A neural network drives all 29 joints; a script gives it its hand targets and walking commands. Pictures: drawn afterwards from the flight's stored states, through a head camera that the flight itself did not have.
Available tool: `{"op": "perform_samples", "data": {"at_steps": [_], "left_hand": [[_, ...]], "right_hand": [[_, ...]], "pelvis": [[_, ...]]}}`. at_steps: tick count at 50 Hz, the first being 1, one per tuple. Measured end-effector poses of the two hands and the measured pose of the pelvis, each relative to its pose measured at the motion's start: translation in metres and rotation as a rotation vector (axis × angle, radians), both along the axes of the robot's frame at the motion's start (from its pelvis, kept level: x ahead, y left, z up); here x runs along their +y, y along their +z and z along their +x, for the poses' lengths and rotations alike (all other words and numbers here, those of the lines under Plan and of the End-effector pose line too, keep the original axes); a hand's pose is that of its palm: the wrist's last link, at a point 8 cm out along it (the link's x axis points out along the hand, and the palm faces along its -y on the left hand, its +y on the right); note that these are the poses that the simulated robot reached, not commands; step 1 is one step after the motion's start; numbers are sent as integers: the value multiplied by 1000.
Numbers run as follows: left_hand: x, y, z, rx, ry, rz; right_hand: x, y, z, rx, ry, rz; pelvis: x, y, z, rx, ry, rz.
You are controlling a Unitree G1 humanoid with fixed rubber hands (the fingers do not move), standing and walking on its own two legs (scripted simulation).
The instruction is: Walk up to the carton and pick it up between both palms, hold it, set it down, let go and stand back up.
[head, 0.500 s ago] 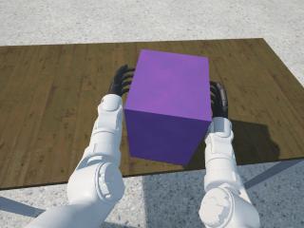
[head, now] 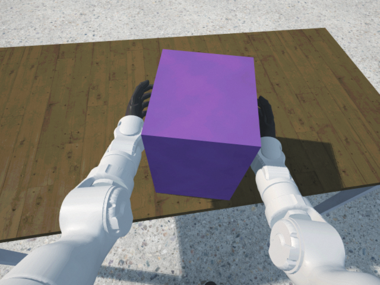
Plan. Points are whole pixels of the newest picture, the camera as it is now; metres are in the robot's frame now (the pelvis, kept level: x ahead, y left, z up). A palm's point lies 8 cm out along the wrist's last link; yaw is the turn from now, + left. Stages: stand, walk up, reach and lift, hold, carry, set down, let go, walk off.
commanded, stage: set down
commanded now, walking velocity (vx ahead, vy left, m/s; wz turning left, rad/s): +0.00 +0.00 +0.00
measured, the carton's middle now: (199, 132) +0.43 -0.03 +0.03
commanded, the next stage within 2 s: none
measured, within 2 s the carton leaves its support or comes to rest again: neither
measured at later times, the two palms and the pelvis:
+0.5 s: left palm (104, 111) +0.44 +0.17 +0.10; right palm (290, 122) +0.41 -0.21 +0.09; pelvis -0.03 -0.01 -0.01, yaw +3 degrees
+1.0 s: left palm (90, 58) +0.46 +0.16 +0.21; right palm (308, 81) +0.42 -0.21 +0.19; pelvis -0.03 -0.03 +0.00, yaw +3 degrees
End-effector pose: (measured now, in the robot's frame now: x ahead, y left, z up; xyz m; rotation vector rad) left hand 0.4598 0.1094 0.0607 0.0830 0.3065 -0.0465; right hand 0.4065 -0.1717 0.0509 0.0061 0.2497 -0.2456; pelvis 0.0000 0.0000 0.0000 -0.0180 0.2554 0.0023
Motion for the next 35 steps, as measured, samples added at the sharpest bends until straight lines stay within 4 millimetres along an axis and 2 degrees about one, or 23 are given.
{"op": "perform_samples", "data": {"at_steps": [5,12,16,22,26,32,35], "left_hand": [[19,-5,2,-17,31,-9],[50,8,0,-37,70,28],[56,13,-4,-40,68,32],[59,21,-14,-56,65,17],[54,41,-16,-97,66,-1],[36,101,-14,-138,46,34],[32,121,-15,-99,58,33]], "right_hand": [[5,-5,9,-9,13,-6],[5,-3,15,11,40,-4],[-4,4,12,7,15,-1],[-30,25,2,-11,-33,-11],[-43,47,-1,-32,-35,-4],[-50,91,-4,-37,-4,17],[-53,105,-7,12,-7,6]], "pelvis": [[-1,-4,4,53,17,0],[-4,-9,3,74,34,-21],[-5,-11,-3,73,48,-26],[-8,-14,-19,69,55,-26],[-11,-15,-31,74,51,-18],[-15,-14,-40,74,41,-7],[-18,-11,-43,38,33,6]]}}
